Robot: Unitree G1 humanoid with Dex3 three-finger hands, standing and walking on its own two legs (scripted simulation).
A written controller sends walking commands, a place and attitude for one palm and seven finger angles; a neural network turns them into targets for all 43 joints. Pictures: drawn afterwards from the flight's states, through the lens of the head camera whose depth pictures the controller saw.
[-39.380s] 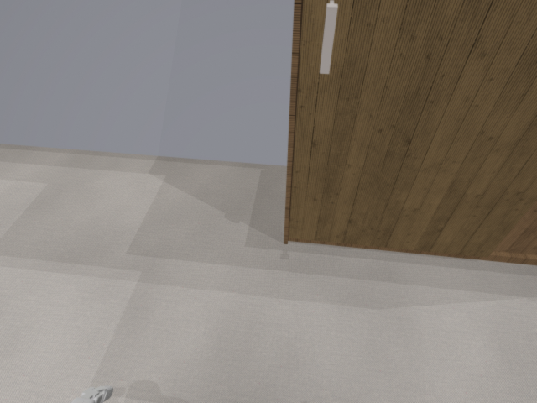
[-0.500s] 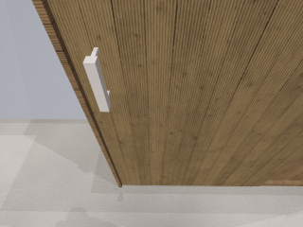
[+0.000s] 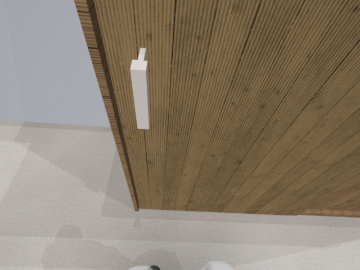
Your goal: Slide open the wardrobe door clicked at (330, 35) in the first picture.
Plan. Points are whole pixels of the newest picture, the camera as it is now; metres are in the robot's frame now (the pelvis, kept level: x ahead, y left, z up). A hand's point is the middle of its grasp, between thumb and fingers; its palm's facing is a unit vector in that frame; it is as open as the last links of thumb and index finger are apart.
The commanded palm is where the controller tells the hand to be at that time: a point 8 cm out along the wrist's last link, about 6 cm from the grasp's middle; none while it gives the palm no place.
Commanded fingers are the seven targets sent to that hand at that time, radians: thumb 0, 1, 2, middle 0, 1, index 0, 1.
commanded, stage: come to a stop and stand still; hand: left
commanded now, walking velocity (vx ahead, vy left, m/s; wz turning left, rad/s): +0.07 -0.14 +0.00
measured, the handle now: (143, 91) +0.41 +0.12 +0.16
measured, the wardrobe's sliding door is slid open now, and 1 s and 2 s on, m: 0.01 0.01 0.01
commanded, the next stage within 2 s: look again from close up in 1.18 s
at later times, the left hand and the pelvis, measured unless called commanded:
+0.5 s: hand out of the picture -0.07 +0.12 -0.16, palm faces +0.09 -0.98 -0.19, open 7.4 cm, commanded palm none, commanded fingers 0.00 0.90 0.90 -0.20 -0.30 -0.20 -0.30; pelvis -0.03 -0.04 +0.00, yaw +1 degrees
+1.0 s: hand out of the picture -0.02 +0.20 -0.18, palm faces +0.05 -0.98 -0.20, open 7.4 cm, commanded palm none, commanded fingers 0.00 0.90 0.90 -0.20 -0.30 -0.20 -0.30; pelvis -0.02 +0.02 +0.00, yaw +1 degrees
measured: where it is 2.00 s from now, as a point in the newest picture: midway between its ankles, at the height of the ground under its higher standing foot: outside the picture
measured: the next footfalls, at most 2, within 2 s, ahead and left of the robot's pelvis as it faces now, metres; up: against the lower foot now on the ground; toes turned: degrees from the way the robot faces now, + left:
right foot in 0.28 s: -0.05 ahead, -0.15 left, +0.00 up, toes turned -3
left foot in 0.66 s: +0.02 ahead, +0.12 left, +0.00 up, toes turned +8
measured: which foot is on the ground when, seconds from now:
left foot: down 0.00-0.28, up 0.30-0.64, down 0.66-1.00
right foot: up 0.00-0.26, down 0.28-1.00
